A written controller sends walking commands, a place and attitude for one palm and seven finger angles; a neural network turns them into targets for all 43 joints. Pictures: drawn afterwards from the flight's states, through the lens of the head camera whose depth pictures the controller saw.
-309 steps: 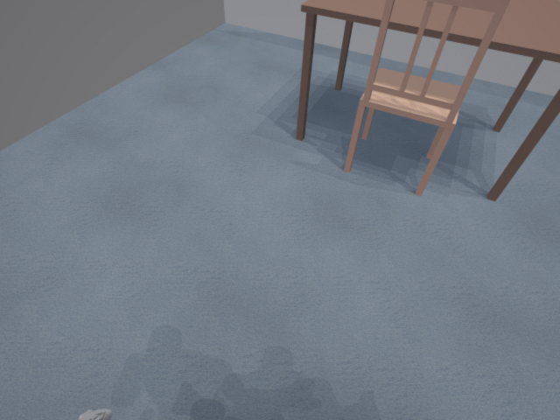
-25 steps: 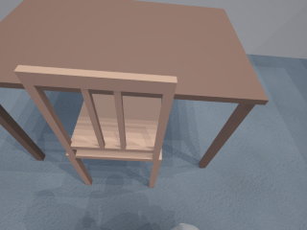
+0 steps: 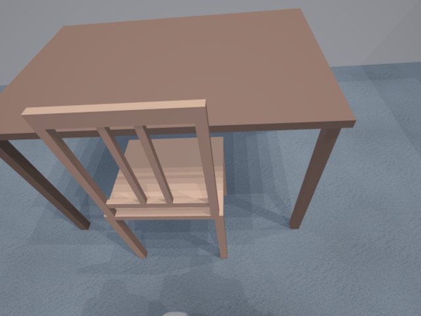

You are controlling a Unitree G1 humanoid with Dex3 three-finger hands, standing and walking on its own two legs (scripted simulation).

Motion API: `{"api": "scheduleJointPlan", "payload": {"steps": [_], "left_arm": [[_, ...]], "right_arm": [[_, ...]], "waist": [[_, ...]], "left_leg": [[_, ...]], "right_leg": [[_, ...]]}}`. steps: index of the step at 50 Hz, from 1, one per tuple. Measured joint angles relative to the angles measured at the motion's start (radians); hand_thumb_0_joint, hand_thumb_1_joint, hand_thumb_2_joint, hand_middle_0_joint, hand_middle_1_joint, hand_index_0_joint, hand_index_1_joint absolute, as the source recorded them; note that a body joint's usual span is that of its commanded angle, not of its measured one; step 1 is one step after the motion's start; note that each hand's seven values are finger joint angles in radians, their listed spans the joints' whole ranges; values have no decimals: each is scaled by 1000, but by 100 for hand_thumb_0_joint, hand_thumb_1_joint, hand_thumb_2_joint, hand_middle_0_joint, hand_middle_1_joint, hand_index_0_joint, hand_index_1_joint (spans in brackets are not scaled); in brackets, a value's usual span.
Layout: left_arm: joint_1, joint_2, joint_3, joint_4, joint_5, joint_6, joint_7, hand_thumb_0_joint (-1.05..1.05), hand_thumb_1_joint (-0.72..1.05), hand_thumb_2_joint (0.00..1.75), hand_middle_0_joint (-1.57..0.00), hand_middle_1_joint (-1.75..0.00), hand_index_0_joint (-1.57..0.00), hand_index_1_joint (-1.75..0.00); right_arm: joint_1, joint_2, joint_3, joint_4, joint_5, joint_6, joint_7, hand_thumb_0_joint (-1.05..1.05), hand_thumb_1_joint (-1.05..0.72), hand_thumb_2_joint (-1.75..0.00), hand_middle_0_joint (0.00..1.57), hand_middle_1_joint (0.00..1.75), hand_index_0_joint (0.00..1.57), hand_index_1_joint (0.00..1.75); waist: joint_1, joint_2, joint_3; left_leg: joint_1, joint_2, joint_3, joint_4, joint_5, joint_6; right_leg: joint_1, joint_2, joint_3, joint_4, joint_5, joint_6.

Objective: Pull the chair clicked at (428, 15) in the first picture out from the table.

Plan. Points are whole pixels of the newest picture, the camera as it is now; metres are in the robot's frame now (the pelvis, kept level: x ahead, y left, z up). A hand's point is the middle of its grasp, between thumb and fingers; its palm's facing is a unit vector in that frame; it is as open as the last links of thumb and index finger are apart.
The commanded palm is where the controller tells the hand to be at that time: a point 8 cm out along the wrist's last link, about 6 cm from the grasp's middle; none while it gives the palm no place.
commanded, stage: come to a stop and stand still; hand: left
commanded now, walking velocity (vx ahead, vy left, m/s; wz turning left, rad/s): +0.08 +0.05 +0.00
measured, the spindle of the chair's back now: (126, 169) +0.48 +0.29 -0.08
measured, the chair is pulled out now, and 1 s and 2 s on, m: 0.00 0.00 0.00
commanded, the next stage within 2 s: look again from close up in 0.46 s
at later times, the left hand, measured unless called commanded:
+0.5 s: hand out of the picture -0.03 +0.23 -0.18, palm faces +0.01 -0.99 -0.16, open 7.4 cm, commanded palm none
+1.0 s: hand out of the picture +0.04 +0.19 -0.17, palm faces +0.01 -0.96 -0.27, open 7.3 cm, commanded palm none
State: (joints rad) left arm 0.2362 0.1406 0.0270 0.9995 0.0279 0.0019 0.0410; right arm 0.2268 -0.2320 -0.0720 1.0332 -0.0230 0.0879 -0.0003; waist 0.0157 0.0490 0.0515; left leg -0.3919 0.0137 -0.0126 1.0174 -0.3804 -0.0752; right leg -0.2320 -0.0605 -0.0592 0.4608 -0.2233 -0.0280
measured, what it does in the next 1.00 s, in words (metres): steps on the spot: left foot, then right foot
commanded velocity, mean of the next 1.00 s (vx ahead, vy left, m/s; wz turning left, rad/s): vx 0.05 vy -0.05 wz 0.00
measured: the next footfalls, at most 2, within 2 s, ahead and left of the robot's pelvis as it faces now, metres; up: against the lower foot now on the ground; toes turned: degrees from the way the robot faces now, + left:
left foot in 0.22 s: +0.00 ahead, +0.16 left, +0.00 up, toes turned +4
right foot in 0.60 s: +0.05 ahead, -0.06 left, +0.00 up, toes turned +1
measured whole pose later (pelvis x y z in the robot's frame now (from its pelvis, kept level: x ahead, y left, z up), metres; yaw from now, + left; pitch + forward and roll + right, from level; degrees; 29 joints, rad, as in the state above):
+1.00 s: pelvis +0.01 +0.01 -0.01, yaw -1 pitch -1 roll +1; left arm 0.25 0.14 0.00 1.10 0.01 -0.03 0.04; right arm 0.30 -0.16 0.01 1.11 -0.02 -0.02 -0.04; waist -0.02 0.07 0.00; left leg -0.13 0.04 0.00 0.49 -0.35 -0.05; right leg -0.21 0.02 -0.06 0.56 -0.34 -0.06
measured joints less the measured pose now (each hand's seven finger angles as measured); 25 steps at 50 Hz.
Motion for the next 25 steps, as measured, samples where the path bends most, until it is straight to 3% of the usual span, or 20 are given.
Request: {"api": "scheduleJointPlan", "payload": {"steps": [5,9,11,14,19,22,25], "left_arm": [[33,16,7,11,9,6,-9,0,91,90,-21,-30,-20,-30],[66,34,11,42,7,19,-15,0,91,90,-21,-30,-20,-30],[82,40,10,62,0,29,-18,1,91,90,-20,-30,-20,-30],[97,60,17,90,2,49,-21,1,91,90,-20,-30,-20,-30],[102,66,23,100,6,36,-35,1,91,90,-20,-30,-20,-30],[93,60,20,99,2,32,-38,1,91,90,-20,-30,-20,-30],[70,46,10,99,-4,34,-35,1,91,90,-20,-30,-20,-30]], "right_arm": [[-15,0,7,-8,2,-14,3,0,-91,-90,20,30,20,30],[-21,14,20,-15,4,-45,0,0,-91,-90,20,30,20,30],[-12,22,27,-18,2,-71,-7,0,-91,-90,20,30,20,30],[18,69,46,-14,-9,-76,-12,0,-91,-90,20,30,20,30],[84,105,65,15,-6,-87,-31,0,-93,-89,20,30,20,30],[110,118,69,31,-3,-96,-38,0,-92,-89,20,30,20,30],[123,125,72,48,-5,-100,-44,0,-92,-89,20,30,20,30]], "waist": [[26,-24,-9],[40,-45,-28],[30,-41,-45],[13,-83,-63],[-3,-110,-77],[-10,-121,-66],[-24,-113,-45]], "left_leg": [[69,15,16,-191,-21,12],[179,9,36,-444,26,34],[227,14,29,-559,66,52],[232,1,36,-558,95,79],[272,-8,35,-662,151,88],[279,-19,44,-689,163,89],[274,-23,48,-684,158,88]], "right_leg": [[-12,-12,2,-14,30,14],[-30,-7,11,-6,43,33],[-61,7,8,46,7,42],[-112,22,36,206,-148,30],[-192,47,54,460,-95,35],[-199,43,57,475,-81,47],[-160,34,45,371,-121,50]]}}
